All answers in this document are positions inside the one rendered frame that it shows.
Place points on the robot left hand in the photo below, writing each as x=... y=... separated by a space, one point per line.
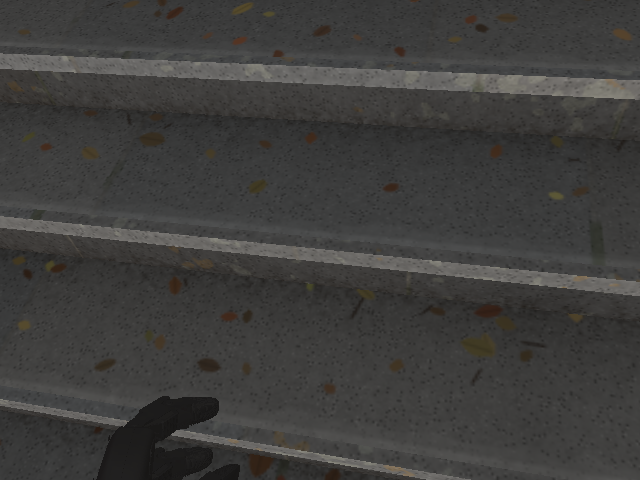
x=131 y=453

